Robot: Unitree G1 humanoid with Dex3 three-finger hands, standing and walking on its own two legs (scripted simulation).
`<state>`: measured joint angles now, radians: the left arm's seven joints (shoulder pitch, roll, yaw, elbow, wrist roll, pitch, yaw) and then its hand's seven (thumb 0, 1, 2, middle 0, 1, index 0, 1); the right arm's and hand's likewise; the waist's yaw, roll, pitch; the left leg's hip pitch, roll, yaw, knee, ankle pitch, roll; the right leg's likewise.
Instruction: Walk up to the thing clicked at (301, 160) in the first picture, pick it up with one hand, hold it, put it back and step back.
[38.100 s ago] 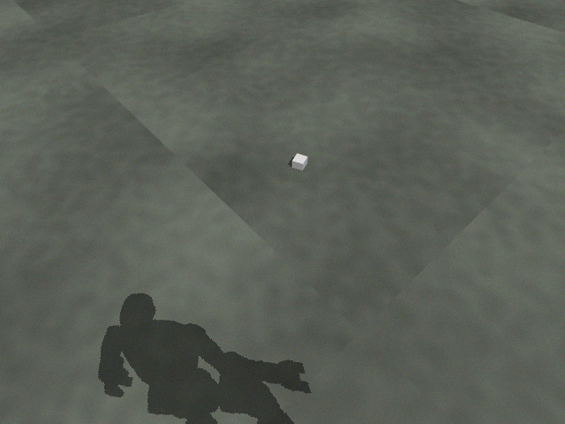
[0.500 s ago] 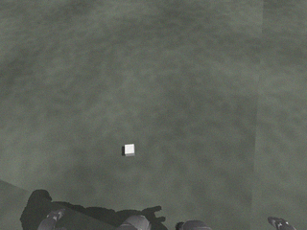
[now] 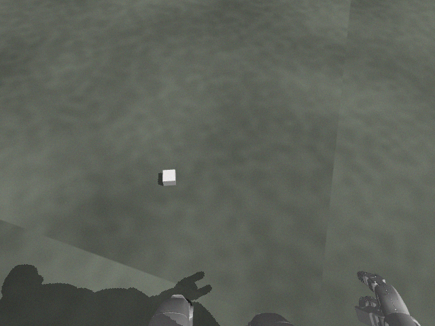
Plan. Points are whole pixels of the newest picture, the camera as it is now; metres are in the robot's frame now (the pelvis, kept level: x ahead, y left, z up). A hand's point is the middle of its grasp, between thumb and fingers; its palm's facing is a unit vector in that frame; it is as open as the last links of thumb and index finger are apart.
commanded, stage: step back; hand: left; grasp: from above
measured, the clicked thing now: (169, 177) +0.79 +0.26 -0.73
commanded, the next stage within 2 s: stand in 1.88 s
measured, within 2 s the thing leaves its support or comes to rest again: neither
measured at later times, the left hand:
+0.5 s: hand out of the picture -0.06 +0.26 -0.14, palm faces +0.08 -0.92 -0.38, open 7.4 cm
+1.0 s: hand out of the picture -0.29 +0.23 -0.13, palm faces +0.08 -0.90 -0.44, open 7.4 cm
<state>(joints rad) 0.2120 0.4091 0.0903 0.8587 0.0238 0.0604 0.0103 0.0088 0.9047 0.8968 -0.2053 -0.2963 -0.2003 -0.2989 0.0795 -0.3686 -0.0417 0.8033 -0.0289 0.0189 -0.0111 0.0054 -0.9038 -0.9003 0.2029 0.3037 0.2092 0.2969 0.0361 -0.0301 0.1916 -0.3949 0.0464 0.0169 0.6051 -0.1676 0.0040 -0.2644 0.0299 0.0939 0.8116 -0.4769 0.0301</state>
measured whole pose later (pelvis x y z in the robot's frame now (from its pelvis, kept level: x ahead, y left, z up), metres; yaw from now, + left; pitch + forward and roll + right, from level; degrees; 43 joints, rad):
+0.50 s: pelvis -0.18 -0.02 +0.00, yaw +6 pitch -4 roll +0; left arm 0.09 0.39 0.07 0.80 0.02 0.08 0.03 0.01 0.90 0.90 -0.21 -0.30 -0.20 -0.30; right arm 0.20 -0.34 -0.03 0.89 -0.04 0.03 0.00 0.01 -0.91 -0.90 0.20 0.30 0.21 0.30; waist -0.02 -0.05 0.19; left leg -0.27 -0.03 -0.03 0.66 -0.32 0.03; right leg -0.49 0.05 0.08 1.00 -0.51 -0.01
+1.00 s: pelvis -0.31 -0.05 +0.01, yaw +4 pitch -2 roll +0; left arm 0.27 0.37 0.07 0.95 0.06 -0.01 0.00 0.01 0.90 0.90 -0.21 -0.30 -0.21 -0.30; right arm 0.25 -0.41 -0.06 0.96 -0.03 0.04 0.01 0.01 -0.91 -0.90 0.20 0.30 0.20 0.30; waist 0.04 0.05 0.05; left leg -0.35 -0.02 -0.10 0.83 -0.43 -0.03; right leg -0.24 -0.01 -0.01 0.60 -0.34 -0.01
